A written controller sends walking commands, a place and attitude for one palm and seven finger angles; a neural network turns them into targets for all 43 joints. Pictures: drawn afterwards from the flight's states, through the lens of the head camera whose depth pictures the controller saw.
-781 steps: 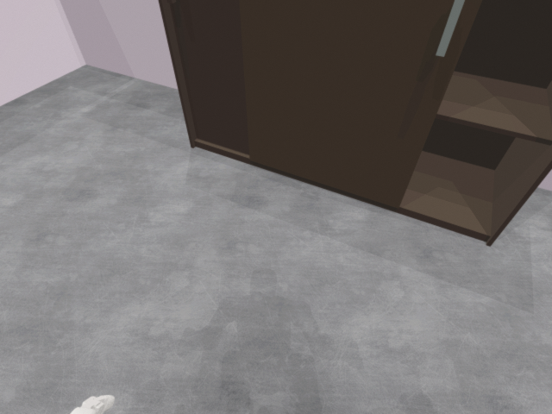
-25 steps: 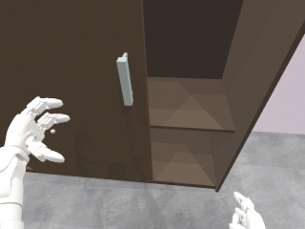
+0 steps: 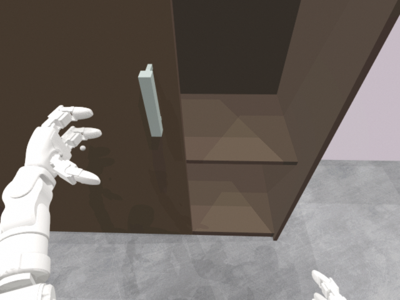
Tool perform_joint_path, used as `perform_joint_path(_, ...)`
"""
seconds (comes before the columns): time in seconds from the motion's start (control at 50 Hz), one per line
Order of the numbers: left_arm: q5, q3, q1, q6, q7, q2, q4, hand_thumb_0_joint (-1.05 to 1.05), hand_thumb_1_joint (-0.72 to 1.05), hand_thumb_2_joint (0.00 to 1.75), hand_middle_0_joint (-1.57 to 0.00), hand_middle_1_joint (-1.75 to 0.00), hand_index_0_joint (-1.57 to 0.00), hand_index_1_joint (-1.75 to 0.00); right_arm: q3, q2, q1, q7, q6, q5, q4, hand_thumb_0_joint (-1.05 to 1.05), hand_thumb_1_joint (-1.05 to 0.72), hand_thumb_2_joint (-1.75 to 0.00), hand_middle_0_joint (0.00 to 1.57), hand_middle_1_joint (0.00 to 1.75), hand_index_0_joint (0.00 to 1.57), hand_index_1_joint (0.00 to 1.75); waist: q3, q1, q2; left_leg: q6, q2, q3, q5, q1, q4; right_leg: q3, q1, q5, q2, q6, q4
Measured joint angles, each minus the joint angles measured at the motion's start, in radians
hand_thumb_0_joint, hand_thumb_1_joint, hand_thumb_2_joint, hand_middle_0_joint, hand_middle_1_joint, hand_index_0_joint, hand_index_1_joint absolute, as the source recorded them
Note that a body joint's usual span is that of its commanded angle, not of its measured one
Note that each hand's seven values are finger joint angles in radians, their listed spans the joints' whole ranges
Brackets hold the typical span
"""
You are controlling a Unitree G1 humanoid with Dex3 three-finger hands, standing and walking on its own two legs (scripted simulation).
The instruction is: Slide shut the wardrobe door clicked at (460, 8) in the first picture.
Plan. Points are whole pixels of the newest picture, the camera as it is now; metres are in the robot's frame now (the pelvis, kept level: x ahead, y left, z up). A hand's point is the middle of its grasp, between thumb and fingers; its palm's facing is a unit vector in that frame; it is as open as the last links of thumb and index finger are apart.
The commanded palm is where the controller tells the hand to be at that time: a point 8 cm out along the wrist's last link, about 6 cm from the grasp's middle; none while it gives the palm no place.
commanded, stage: move the hooked fingers beside the handle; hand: left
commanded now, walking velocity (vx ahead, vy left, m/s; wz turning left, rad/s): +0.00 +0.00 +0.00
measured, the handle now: (153, 101) +0.53 +0.14 +0.13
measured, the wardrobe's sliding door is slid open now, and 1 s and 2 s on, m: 0.41 0.41 0.41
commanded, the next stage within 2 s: none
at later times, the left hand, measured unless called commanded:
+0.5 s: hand (108, 126) +0.42 +0.21 +0.14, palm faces +0.01 -1.00 -0.03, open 14.0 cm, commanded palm +0.40 +0.27 +0.14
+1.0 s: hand (125, 107) +0.48 +0.19 +0.15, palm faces +0.03 -1.00 -0.02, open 14.0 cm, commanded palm +0.44 +0.25 +0.13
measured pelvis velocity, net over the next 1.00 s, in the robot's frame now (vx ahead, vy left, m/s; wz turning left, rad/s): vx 0.01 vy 0.00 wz -0.04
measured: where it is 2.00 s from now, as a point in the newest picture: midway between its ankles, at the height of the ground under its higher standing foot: outside the picture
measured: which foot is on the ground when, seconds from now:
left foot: down 0.00-1.00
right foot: down 0.00-1.00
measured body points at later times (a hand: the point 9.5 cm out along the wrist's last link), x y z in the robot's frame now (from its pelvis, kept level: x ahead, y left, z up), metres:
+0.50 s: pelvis +0.01 +0.01 +0.00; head +0.02 +0.00 +0.45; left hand +0.41 +0.27 +0.15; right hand +0.09 -0.25 -0.11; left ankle +0.04 +0.12 -0.73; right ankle -0.04 -0.11 -0.73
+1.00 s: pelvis +0.01 +0.00 -0.01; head +0.05 -0.01 +0.44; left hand +0.47 +0.24 +0.15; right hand +0.02 -0.27 -0.13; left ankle +0.04 +0.12 -0.73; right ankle -0.04 -0.11 -0.73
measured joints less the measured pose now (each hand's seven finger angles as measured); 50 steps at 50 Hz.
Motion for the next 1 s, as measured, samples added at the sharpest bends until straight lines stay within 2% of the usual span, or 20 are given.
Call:
perform_joint_path(0.18, 0.031, -0.037, -0.104, 0.016, 0.044, -0.004, 0.1, -0.02, -0.5, 0.3, -0.3, -1.2, -0.3, -1.2, 0.001, 0.007, 0.012, 0.016, 0.028, -0.004, -0.006, 0.01, -0.9, -0.9, 0.2, 0.3, 0.2, 0.3, -0.006, -0.02, -0.002, 0.008, -0.005, 0.008, -0.006, -0.026, 0.009, 0.007, -0.027, -0.002, -0.007, 0.008, 0.006)
perform_joint_path(0.3, 0.048, -0.039, -0.135, -0.01, 0.084, -0.026, 0.118, -0.02, -0.5, 0.3, -0.3, -1.2, -0.3, -1.2, -0.004, 0.011, 0.025, 0.03, 0.051, -0.012, -0.004, 0.01, -0.9, -0.9, 0.2, 0.3, 0.2, 0.3, -0.015, -0.028, -0.004, 0.011, -0.005, 0.015, -0.014, -0.032, 0.014, 0.015, -0.035, -0.006, -0.008, 0.011, 0.009)
perform_joint_path(0.38, 0.059, -0.033, -0.163, -0.018, 0.104, -0.02, 0.158, -0.02, -0.5, 0.3, -0.3, -1.2, -0.3, -1.2, -0.006, 0.014, 0.032, 0.037, 0.072, -0.013, 0.0, 0.01, -0.9, -0.9, 0.2, 0.3, 0.2, 0.3, -0.022, -0.035, -0.007, 0.011, -0.004, 0.019, -0.02, -0.036, 0.02, 0.019, -0.039, -0.01, -0.007, 0.012, 0.014)
perform_joint_path(0.56, 0.076, -0.064, -0.252, -0.04, 0.131, -0.024, 0.255, -0.02, -0.5, 0.3, -0.3, -1.2, -0.3, -1.2, -0.015, 0.004, 0.041, 0.04, 0.102, -0.013, 0.013, 0.01, -0.9, -0.9, 0.2, 0.3, 0.2, 0.3, -0.014, -0.042, -0.003, 0.011, -0.004, 0.012, -0.024, -0.061, 0.038, 0.012, -0.06, -0.016, -0.007, 0.011, 0.03)
perform_joint_path(0.76, 0.11, -0.058, -0.382, -0.09, 0.169, -0.007, 0.408, -0.02, -0.5, 0.3, -0.3, -1.2, -0.3, -1.2, -0.021, 0.001, 0.057, 0.054, 0.129, -0.019, 0.024, 0.01, -0.9, -0.9, 0.2, 0.3, 0.2, 0.3, -0.02, -0.069, -0.005, 0.005, 0.004, 0.014, -0.027, -0.098, 0.054, 0.017, -0.103, -0.021, 0.001, 0.006, 0.053)
perform_joint_path(0.84, 0.122, -0.027, -0.435, -0.102, 0.17, 0.014, 0.494, -0.02, -0.5, 0.3, -0.3, -1.2, -0.3, -1.2, -0.019, 0.0, 0.066, 0.059, 0.145, -0.021, 0.028, 0.01, -0.9, -0.9, 0.2, 0.3, 0.2, 0.3, -0.023, -0.084, -0.008, 0.004, 0.009, 0.018, -0.03, -0.118, 0.063, 0.021, -0.128, -0.025, 0.005, 0.003, 0.067)
perform_joint_path(0.94, 0.143, -0.007, -0.46, -0.132, 0.168, 0.048, 0.531, -0.02, -0.5, 0.3, -0.3, -1.2, -0.3, -1.2, -0.025, -0.003, 0.09, 0.065, 0.161, -0.025, 0.021, 0.0, -0.9, -0.9, 0.2, 0.3, 0.2, 0.3, -0.022, -0.097, -0.008, 0.001, 0.017, 0.022, -0.034, -0.143, 0.074, 0.026, -0.157, -0.027, 0.011, 0.0, 0.08)
perform_joint_path(1.0, 0.139, 0.011, -0.446, -0.147, 0.156, 0.054, 0.522, -0.02, -0.5, 0.3, -0.3, -1.2, -0.3, -1.2, -0.03, -0.005, 0.107, 0.069, 0.174, -0.026, 0.022, 0.0, -0.9, -0.9, 0.2, 0.3, 0.2, 0.3, -0.029, -0.098, -0.007, 0.0, 0.02, 0.027, -0.037, -0.148, 0.076, 0.032, -0.163, -0.028, 0.014, -0.001, 0.081)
